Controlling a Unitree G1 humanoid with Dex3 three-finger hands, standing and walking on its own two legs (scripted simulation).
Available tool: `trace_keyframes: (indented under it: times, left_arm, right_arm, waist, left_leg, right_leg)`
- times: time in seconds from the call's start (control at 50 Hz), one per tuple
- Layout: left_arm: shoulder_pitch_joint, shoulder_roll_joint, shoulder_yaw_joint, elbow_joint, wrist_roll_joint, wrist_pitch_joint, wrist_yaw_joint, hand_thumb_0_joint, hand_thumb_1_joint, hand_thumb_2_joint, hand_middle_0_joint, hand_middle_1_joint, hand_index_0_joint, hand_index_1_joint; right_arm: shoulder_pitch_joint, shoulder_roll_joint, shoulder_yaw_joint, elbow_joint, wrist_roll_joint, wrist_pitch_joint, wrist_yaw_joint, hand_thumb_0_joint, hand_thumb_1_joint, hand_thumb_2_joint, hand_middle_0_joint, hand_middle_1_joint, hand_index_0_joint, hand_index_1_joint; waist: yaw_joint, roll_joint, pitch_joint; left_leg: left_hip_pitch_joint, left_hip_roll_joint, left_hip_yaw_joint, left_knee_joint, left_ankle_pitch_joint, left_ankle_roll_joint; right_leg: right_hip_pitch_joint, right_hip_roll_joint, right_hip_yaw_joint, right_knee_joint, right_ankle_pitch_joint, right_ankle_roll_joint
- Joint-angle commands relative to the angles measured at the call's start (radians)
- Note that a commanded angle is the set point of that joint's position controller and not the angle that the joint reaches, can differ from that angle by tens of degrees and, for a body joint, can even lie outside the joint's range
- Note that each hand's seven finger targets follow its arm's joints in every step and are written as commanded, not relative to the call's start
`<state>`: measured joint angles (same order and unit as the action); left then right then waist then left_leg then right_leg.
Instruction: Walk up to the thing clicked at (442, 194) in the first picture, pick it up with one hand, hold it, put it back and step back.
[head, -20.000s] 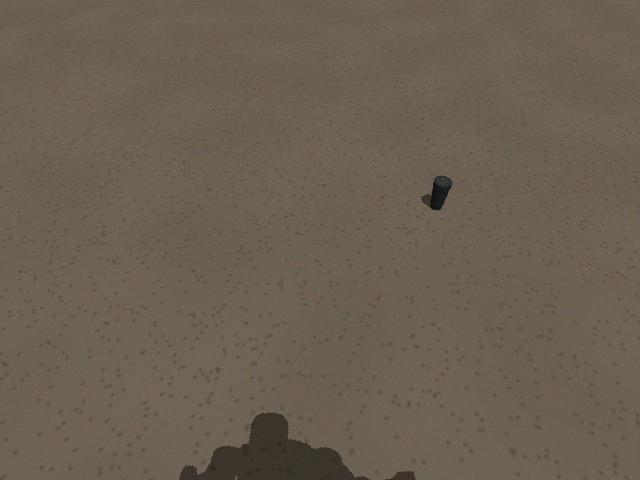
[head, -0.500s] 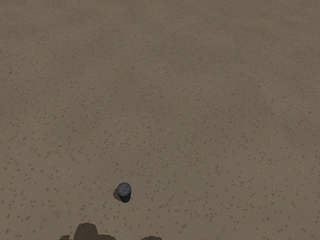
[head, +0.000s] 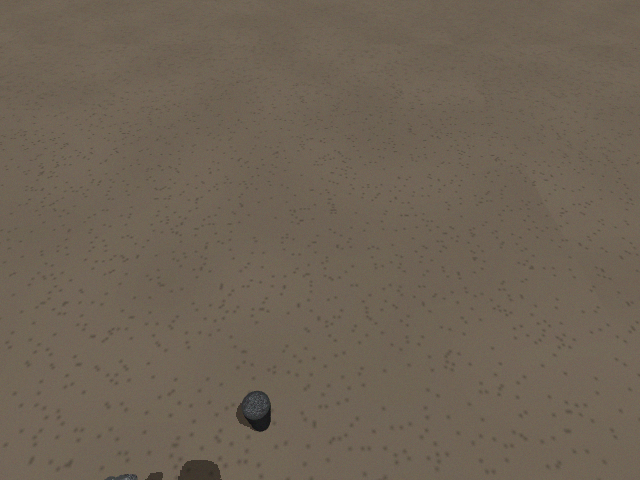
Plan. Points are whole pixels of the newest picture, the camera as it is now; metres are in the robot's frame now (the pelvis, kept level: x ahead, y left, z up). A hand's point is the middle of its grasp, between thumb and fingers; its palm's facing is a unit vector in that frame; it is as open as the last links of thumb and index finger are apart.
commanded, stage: walk up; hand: left
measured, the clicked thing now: (258, 414) +0.44 +0.19 -0.70
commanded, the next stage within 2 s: stand in 0.36 s
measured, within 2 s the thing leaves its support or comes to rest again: neither
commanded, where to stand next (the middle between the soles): +0.10 -0.03 m, yaw +0 degrees
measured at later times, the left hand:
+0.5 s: hand out of the picture +0.06 +0.25 -0.15, palm faces -0.02 -0.94 -0.35, open 7.4 cm
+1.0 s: hand out of the picture +0.06 +0.24 -0.15, palm faces -0.02 -0.94 -0.35, open 7.4 cm
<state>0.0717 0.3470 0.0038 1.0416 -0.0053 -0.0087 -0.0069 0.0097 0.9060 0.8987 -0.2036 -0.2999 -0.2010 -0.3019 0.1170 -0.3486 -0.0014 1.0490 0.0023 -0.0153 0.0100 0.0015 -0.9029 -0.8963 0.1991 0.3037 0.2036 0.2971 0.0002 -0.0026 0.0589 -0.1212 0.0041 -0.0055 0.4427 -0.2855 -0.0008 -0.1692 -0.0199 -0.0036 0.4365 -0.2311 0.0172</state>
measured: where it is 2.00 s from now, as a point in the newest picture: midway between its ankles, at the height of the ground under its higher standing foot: outside the picture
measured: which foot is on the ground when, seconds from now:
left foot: down 0.00-1.00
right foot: down 0.00-1.00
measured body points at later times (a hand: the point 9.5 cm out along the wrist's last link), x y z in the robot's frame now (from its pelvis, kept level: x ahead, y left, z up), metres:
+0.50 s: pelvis -0.01 -0.01 +0.01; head -0.01 -0.01 +0.46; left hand +0.06 +0.30 -0.12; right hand +0.08 -0.30 -0.12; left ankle -0.03 +0.12 -0.74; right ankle +0.00 -0.13 -0.74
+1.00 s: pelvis -0.01 -0.02 +0.01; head -0.01 -0.02 +0.46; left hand +0.06 +0.29 -0.12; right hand +0.05 -0.32 -0.13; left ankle -0.03 +0.12 -0.74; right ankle +0.00 -0.13 -0.74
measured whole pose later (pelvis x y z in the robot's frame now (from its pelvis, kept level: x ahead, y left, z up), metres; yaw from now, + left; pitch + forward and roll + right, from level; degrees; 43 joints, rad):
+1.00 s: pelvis -0.01 -0.02 +0.01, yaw +0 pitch -2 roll +0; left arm 0.11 0.35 -0.01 1.13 0.01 -0.01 -0.01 0.01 0.91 0.90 -0.20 -0.30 -0.20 -0.30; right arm 0.13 -0.35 0.00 1.15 -0.01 0.00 0.01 0.00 -0.90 -0.90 0.20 0.30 0.20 0.30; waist 0.00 0.01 0.05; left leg -0.08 0.02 -0.02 0.31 -0.19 -0.03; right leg -0.14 -0.01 -0.02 0.33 -0.16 0.00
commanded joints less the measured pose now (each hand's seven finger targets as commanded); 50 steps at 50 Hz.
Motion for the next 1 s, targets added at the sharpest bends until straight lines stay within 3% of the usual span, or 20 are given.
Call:
trace_keyframes:
  times: [0.0, 0.22, 0.42, 0.52, 0.78, 0.9, 0.98]
  left_arm:
    - [-0.044, 0.214, 0.049, -0.030, -0.005, -0.022, 0.016, 0.000, 0.900, 0.900, -0.200, -0.300, -0.200, -0.300]
    - [-0.072, 0.212, 0.045, 0.024, 0.008, -0.023, 0.015, 0.000, 0.900, 0.900, -0.200, -0.300, -0.200, -0.300]
    - [-0.038, 0.210, 0.039, 0.041, 0.016, -0.025, 0.013, 0.000, 0.900, 0.900, -0.200, -0.300, -0.200, -0.300]
    - [-0.023, 0.219, 0.037, 0.041, 0.014, -0.031, 0.013, 0.000, 0.900, 0.900, -0.200, -0.300, -0.200, -0.300]
    - [-0.001, 0.232, 0.037, 0.035, 0.014, -0.026, 0.013, 0.000, 0.900, 0.900, -0.200, -0.300, -0.200, -0.300]
    - [0.002, 0.224, 0.033, 0.031, 0.013, -0.027, 0.012, 0.000, 0.900, 0.900, -0.200, -0.300, -0.200, -0.300]
    - [0.005, 0.230, 0.032, 0.031, 0.012, -0.028, 0.013, 0.000, 0.900, 0.900, -0.200, -0.300, -0.200, -0.300]
  right_arm:
    - [-0.039, -0.231, -0.053, -0.024, 0.004, -0.022, -0.022, 0.000, -0.900, -0.900, 0.200, 0.300, 0.200, 0.300]
    - [-0.113, -0.210, -0.046, 0.005, 0.000, -0.013, -0.018, 0.000, -0.900, -0.900, 0.200, 0.300, 0.200, 0.300]
    - [-0.113, -0.216, -0.049, 0.026, -0.010, -0.019, -0.015, 0.000, -0.900, -0.900, 0.200, 0.300, 0.200, 0.300]
    - [-0.087, -0.215, -0.050, 0.032, -0.010, -0.019, -0.013, 0.000, -0.900, -0.900, 0.200, 0.300, 0.200, 0.300]
    - [-0.039, -0.207, -0.046, 0.043, -0.014, -0.011, -0.010, 0.000, -0.900, -0.900, 0.200, 0.300, 0.200, 0.300]
    - [-0.036, -0.214, -0.043, 0.037, -0.013, -0.016, -0.013, 0.000, -0.900, -0.900, 0.200, 0.300, 0.200, 0.300]
    - [-0.030, -0.211, -0.040, 0.040, -0.011, -0.013, -0.014, 0.000, -0.900, -0.900, 0.200, 0.300, 0.200, 0.300]
  waist:
    - [-0.001, 0.030, -0.142]
    - [-0.003, 0.002, -0.123]
    - [0.003, 0.019, -0.072]
    - [-0.003, 0.003, -0.089]
    - [-0.001, 0.002, -0.051]
    - [0.001, 0.012, -0.080]
    - [-0.001, -0.003, -0.069]
  left_leg:
    - [0.063, 0.125, -0.072, -0.089, 0.504, 0.021]
    - [0.074, 0.125, -0.060, -0.162, 0.343, 0.014]
    - [0.039, 0.125, -0.083, -0.211, 0.179, 0.016]
    - [0.042, 0.124, -0.082, -0.197, 0.216, 0.016]
    - [-0.023, 0.111, -0.090, -0.200, 0.106, 0.017]
    - [0.005, 0.121, -0.092, -0.188, 0.206, 0.014]
    - [0.013, 0.118, -0.089, -0.180, 0.200, 0.011]
  right_leg:
    - [0.107, -0.108, 0.069, -0.063, 0.397, -0.050]
    - [0.111, -0.111, 0.078, -0.147, 0.316, -0.032]
    - [0.064, -0.106, 0.089, -0.177, 0.145, -0.030]
    - [0.080, -0.112, 0.093, -0.169, 0.188, -0.033]
    - [0.057, -0.108, 0.101, -0.185, 0.043, -0.038]
    - [0.078, -0.111, 0.094, -0.159, 0.174, -0.042]
    - [0.061, -0.110, 0.096, -0.168, 0.169, -0.040]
